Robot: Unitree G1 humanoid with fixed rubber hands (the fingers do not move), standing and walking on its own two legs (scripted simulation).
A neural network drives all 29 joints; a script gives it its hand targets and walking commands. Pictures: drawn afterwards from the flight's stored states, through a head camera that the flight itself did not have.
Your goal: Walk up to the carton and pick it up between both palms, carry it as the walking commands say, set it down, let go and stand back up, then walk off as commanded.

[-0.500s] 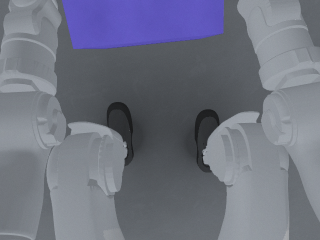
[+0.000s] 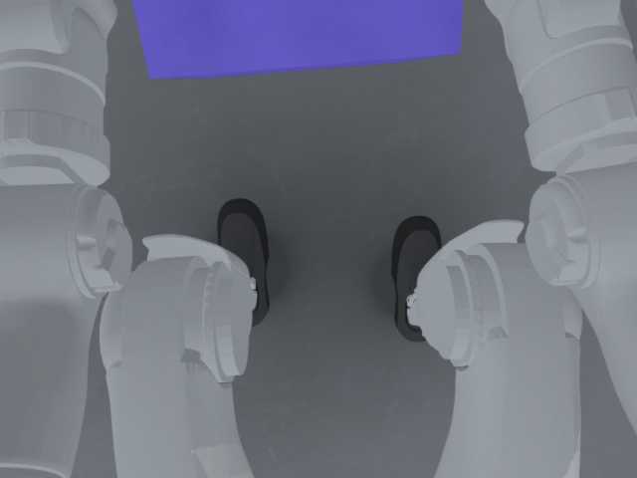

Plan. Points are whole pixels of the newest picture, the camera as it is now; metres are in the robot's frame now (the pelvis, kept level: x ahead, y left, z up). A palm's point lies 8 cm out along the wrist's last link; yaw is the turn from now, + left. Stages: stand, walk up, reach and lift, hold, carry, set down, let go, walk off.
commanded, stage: reach and lift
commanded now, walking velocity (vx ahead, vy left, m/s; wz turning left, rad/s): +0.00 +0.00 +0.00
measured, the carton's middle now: out of the picture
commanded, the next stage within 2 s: none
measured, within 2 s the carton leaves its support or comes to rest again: neither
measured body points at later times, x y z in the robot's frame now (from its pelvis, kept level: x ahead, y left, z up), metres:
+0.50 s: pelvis -0.01 +0.00 +0.00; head +0.36 +0.01 +0.24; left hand +0.57 +0.21 -0.14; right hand +0.58 -0.13 -0.14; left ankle +0.15 +0.14 -0.33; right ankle +0.12 -0.13 -0.33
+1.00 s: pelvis -0.02 +0.01 +0.02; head +0.32 +0.02 +0.30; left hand +0.56 +0.21 -0.06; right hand +0.58 -0.12 -0.05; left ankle +0.15 +0.14 -0.33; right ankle +0.12 -0.13 -0.33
